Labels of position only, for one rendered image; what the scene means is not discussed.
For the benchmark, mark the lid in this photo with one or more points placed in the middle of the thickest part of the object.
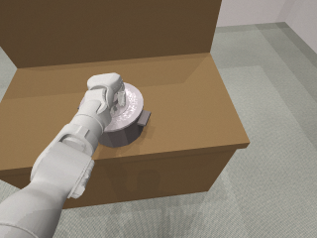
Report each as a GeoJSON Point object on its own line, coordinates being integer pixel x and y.
{"type": "Point", "coordinates": [128, 114]}

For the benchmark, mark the pot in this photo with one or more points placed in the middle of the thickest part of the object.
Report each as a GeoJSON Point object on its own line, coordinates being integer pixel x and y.
{"type": "Point", "coordinates": [127, 135]}

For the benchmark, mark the knob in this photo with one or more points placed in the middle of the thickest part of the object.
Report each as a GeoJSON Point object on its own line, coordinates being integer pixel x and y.
{"type": "Point", "coordinates": [115, 99]}

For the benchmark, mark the robot left upper arm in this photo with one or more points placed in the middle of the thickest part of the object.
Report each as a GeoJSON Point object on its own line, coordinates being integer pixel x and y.
{"type": "Point", "coordinates": [34, 211]}

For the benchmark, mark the table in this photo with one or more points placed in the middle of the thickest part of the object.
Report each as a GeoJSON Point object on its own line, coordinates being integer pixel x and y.
{"type": "Point", "coordinates": [162, 47]}

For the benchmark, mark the robot left hand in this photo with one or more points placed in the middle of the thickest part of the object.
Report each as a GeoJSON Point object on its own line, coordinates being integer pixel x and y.
{"type": "Point", "coordinates": [113, 80]}

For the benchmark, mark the left robot forearm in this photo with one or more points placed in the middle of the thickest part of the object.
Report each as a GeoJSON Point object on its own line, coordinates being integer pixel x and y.
{"type": "Point", "coordinates": [86, 127]}

